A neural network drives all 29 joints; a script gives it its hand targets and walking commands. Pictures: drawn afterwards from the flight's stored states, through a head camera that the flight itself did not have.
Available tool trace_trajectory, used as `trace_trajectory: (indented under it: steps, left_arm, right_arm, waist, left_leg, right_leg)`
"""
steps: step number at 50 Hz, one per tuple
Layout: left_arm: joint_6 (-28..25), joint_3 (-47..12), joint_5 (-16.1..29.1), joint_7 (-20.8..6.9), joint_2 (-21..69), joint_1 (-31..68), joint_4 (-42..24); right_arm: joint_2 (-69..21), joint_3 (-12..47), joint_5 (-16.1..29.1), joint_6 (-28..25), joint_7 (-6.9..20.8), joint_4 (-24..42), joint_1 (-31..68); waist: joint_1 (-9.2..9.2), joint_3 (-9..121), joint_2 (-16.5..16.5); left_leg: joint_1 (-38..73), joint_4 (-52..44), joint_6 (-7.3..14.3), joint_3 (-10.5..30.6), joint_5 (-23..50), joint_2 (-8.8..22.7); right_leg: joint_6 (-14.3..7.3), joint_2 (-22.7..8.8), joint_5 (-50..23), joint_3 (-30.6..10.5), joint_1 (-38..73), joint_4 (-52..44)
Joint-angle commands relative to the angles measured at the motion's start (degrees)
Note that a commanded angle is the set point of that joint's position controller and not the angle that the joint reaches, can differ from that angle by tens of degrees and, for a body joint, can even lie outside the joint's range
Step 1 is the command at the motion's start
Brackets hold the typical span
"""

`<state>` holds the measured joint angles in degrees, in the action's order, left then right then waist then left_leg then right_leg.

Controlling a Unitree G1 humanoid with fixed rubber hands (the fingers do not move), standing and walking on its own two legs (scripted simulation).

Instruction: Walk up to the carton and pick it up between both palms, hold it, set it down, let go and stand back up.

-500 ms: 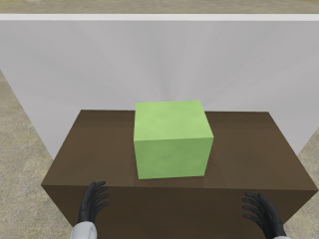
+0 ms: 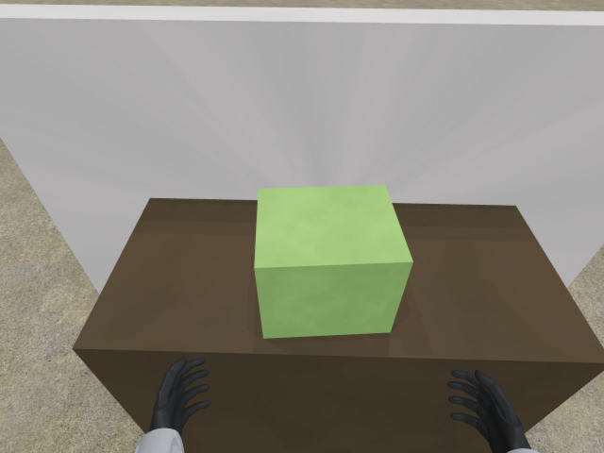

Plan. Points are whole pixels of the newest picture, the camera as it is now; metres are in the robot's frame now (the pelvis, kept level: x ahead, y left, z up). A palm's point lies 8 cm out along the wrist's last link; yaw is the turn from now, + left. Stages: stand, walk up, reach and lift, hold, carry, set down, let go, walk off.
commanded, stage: set down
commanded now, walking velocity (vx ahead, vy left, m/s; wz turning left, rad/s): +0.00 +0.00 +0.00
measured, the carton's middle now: (324, 261) +0.47 -0.02 -0.03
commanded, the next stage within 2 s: let go in 0.32 s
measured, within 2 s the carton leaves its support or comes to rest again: neither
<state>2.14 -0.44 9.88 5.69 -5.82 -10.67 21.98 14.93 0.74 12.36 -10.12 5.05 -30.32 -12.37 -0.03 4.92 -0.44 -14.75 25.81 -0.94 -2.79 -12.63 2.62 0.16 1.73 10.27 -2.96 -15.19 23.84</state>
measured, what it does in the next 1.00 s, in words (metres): stands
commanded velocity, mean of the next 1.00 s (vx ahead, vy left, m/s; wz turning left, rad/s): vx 0.00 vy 0.00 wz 0.00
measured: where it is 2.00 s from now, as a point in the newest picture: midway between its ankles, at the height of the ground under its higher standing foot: outside the picture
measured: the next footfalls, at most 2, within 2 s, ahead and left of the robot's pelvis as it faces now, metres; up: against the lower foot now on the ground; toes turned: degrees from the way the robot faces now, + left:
none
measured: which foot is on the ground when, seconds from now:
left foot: down 0.00-1.00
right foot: down 0.00-1.00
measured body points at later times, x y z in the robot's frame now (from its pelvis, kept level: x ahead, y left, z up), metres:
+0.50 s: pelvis +0.01 +0.00 +0.00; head +0.01 +0.01 +0.45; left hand +0.20 +0.20 -0.07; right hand +0.20 -0.24 -0.05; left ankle +0.01 +0.13 -0.74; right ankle +0.02 -0.12 -0.74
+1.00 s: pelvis +0.01 +0.00 +0.00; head +0.01 +0.01 +0.45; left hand +0.15 +0.24 -0.11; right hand +0.17 -0.25 -0.08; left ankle +0.01 +0.13 -0.74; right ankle +0.02 -0.12 -0.74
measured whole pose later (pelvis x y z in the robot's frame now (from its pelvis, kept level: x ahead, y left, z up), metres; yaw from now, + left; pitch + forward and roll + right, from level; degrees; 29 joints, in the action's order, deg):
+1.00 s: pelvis +0.01 +0.00 +0.00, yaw +0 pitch +0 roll +0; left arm 2.6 -0.4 2.4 0.8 -12.8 -12.4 37.6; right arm 15.2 0.7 1.4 -3.5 0.5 -34.4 -13.4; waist 0.0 1.0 -0.7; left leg -12.4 26.1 -0.9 -2.8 -14.0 2.6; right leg 0.2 1.7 11.8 -3.0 -13.0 24.6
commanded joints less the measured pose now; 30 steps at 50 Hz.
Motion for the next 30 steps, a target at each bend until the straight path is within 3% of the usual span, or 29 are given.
trace_trajectory:
  steps: [1,2,4,5,6,7,8,9,11,13,14,15,16,18,19,20,21,23,25,26,27,28,29,30]
  left_arm:
    - [-1.55,-1.31,-7.08,-1.26,-4.81,1.92,-8.51]
    - [-1.64,-0.83,-7.71,-1.32,-5.19,0.65,-8.3]
    - [-2.19,-1.84,-7.7,-0.9,-4.59,0.1,-9.5]
    - [-2.99,-1.6,-5.9,-0.64,-5.55,0.48,-16.57]
    - [-1.89,-0.99,-6.7,-1.63,-5.59,0.36,-9.78]
    - [-2.36,-0.7,-6.78,-1.98,-6.47,-0.45,-10.56]
    - [-1.65,-0.79,-8.02,-2.2,-5.79,-0.62,-8.33]
    - [-1.46,-0.87,-8.84,-1.99,-5.96,0.9,-7.6]
    - [-1.83,-0.08,-7.82,-2.19,-6.54,-0.51,-12.0]
    - [-0.31,-0.59,-9.3,-2.81,-5.02,-0.23,-6.42]
    - [-0.34,0.31,-9.55,-2.85,-4.93,-0.63,-7.68]
    - [-0.75,0.0,-9.25,-2.73,-5.77,-0.38,-10.44]
    - [0.49,-0.03,-10.5,-2.85,-5.07,-0.85,-7.34]
    - [-0.2,0.82,-9.79,-2.53,-6.14,-0.63,-8.74]
    - [0.08,0.44,-9.21,-2.65,-6.51,-0.64,-7.76]
    - [0.07,0.64,-9.52,-2.28,-7.17,-0.16,-7.62]
    - [0.01,0.83,-9.49,-2.36,-6.86,0.04,-8.71]
    - [0.38,1.42,-8.72,-3.1,-7.81,1.39,-6.58]
    - [0.94,0.93,-9.8,-3.33,-7.31,0.3,-5.0]
    - [1.74,1.89,-9.94,-3.9,-7.81,1.62,-2.76]
    - [2.5,1.48,-11.42,-4.03,-7.16,2.02,-0.56]
    - [1.59,1.98,-10.18,-3.58,-8.68,3.21,-4.49]
    - [1.37,2.46,-10.63,-2.78,-7.69,3.83,-6.81]
    - [0.77,1.85,-9.77,-2.48,-7.85,2.66,-8.42]
  right_arm:
    - [6.45,-6.26,-5.22,-3.26,-0.8,8.15,3.82]
    - [6.26,-5.58,-4.64,-3.29,-0.62,7.4,2.8]
    - [7.94,-6.81,-4.54,-3.84,-0.1,4.66,2.19]
    - [7.69,-6.92,-3.43,-4.9,-0.4,10.81,2.18]
    - [7.12,-6.38,-4.82,-3.79,-1.02,4.85,0.95]
    - [5.33,-6.04,-4.88,-4.4,-1.44,7.35,0.54]
    - [6.59,-6.67,-5.86,-4.33,-1.22,5.4,1.67]
    - [6.72,-5.6,-6.28,-3.78,-1.44,5.04,3.65]
    - [6.85,-6.68,-6.02,-4.24,-1.74,5.25,1.44]
    - [6.74,-6.34,-7.28,-3.27,-1.97,0.29,2.58]
    - [6.23,-5.58,-7.05,-3.61,-2.12,3.35,2.55]
    - [6.65,-6.61,-7.37,-4.15,-2.27,4.61,2.45]
    - [6.94,-6.13,-7.83,-3.05,-2.09,0.83,1.89]
    - [5.89,-4.32,-6.52,-3.52,-1.61,2.25,1.21]
    - [7.09,-4.98,-6.75,-3.4,-1.7,1.18,1.98]
    - [6.77,-5.29,-7.14,-3.13,-1.44,1.12,2.14]
    - [6.24,-5.36,-7.58,-3.5,-1.82,2.79,2.54]
    - [4.92,-5.0,-8.39,-2.87,-2.45,1.69,2.35]
    - [4.91,-5.72,-8.95,-2.71,-2.35,0.51,2.25]
    - [4.25,-3.84,-9.03,-2.31,-2.63,-0.4,3.54]
    - [4.17,-4.77,-9.94,-1.57,-2.73,-3.14,4.23]
    - [3.53,-4.98,-10.07,-2.29,-3.1,1.86,5.31]
    - [4.18,-5.15,-9.65,-2.24,-2.46,1.13,5.09]
    - [5.13,-6.11,-9.12,-3.02,-2.41,2.95,4.56]
  waist:
    - [-0.05,-2.77,-2.25]
    - [1.03,-2.48,-0.9]
    - [0.11,-1.46,0.55]
    - [0.5,1.02,-0.41]
    - [-1.24,-1.98,-1.03]
    - [-0.88,-1.43,-2.65]
    - [-0.46,-3.07,-1.83]
    - [1.21,-2.63,-0.09]
    - [-0.6,-0.67,-0.9]
    - [-0.25,-5.02,0.19]
    - [0.14,-4.01,-1.85]
    - [0.2,-2.34,-0.77]
    - [0.1,-5.84,0.82]
    - [1.4,-3.26,0.7]
    - [0.69,-2.46,-1.24]
    - [1.18,-2.66,1.1]
    - [0.7,-2.55,-0.98]
    - [0.32,-4.06,-1.66]
    - [-0.1,-6.1,-0.01]
    - [0.57,-5.01,-2.48]
    - [0.02,-7.11,-0.95]
    - [1.29,-4.5,-2.14]
    - [1.38,-4.52,0.94]
    - [1.18,-3.98,0.27]
  left_leg:
    - [11.98,-7.76,-1.63,-1.04,5.58,-3.33]
    - [12.63,-7.65,-1.51,-1.24,7.85,-3.36]
    - [13.65,-8.3,-2.23,-0.64,8.35,-2.84]
    - [12.62,-7.57,-2.25,-0.11,10.32,-2.27]
    - [14.22,-7.56,-2.25,-1.01,9.53,-2.88]
    - [13.73,-7.07,-1.94,-0.92,11.0,-3.23]
    - [13.48,-7.88,-1.9,-0.87,9.46,-3.53]
    - [12.66,-7.59,-1.83,-1.16,7.86,-3.58]
    - [15.0,-7.0,-2.26,-1.03,11.11,-3.17]
    - [14.77,-7.84,-2.39,-1.15,9.48,-3.22]
    - [14.6,-7.4,-2.24,-0.85,9.9,-3.19]
    - [14.75,-7.03,-2.18,-0.77,10.35,-3.43]
    - [14.7,-7.49,-2.47,-1.13,10.02,-3.27]
    - [14.53,-7.62,-2.35,-0.98,10.06,-3.54]
    - [15.16,-7.78,-2.1,-0.99,10.23,-3.36]
    - [14.54,-7.95,-2.39,-1.0,10.4,-3.37]
    - [14.88,-7.38,-2.15,-0.7,9.84,-2.85]
    - [15.17,-7.24,-1.44,-1.45,9.09,-3.41]
    - [14.55,-7.75,-1.79,-1.2,8.82,-3.22]
    - [14.3,-7.06,-1.1,-1.89,7.95,-3.46]
    - [13.79,-7.79,-1.52,-1.32,6.3,-3.84]
    - [13.1,-7.56,-1.28,-1.2,5.38,-4.0]
    - [13.39,-7.6,-1.75,-1.54,6.68,-3.41]
    - [14.09,-7.74,-1.78,-1.04,8.3,-3.26]
  right_leg:
    - [-1.88,1.57,-0.88,4.78,6.91,-7.22]
    - [-2.01,1.84,-3.44,5.22,7.63,-6.61]
    - [-2.44,1.75,-4.58,5.52,7.15,-6.51]
    - [-2.26,2.07,-6.46,6.09,9.46,-5.43]
    - [-1.66,1.18,-5.92,4.84,7.25,-7.24]
    - [-1.2,1.0,-8.23,4.9,8.83,-7.26]
    - [-1.61,1.54,-6.12,5.22,7.5,-7.57]
    - [-1.81,1.54,-3.74,5.41,7.45,-6.81]
    - [-1.58,1.49,-8.24,4.89,8.0,-6.94]
    - [-1.48,1.77,-6.1,5.53,6.84,-7.62]
    - [-1.42,1.81,-6.18,5.64,8.42,-7.65]
    - [-1.29,1.53,-6.86,5.64,8.39,-7.0]
    - [-1.53,1.41,-6.74,5.36,7.02,-7.57]
    - [-1.75,1.32,-6.34,5.24,8.82,-7.56]
    - [-1.49,0.99,-7.28,4.97,8.65,-7.66]
    - [-1.86,0.82,-6.71,5.1,8.73,-7.63]
    - [-1.57,1.42,-6.13,5.38,8.11,-6.74]
    - [-1.38,0.48,-6.76,4.46,6.84,-7.75]
    - [-1.38,0.78,-6.01,5.27,6.8,-7.55]
    - [-0.83,0.52,-5.2,4.6,7.39,-7.58]
    - [-1.1,0.55,-3.38,4.63,6.5,-8.0]
    - [-0.77,0.74,-2.3,4.94,7.36,-6.85]
    - [-1.37,1.23,-2.54,5.7,7.83,-5.97]
    - [-1.62,1.11,-4.08,5.84,6.93,-6.93]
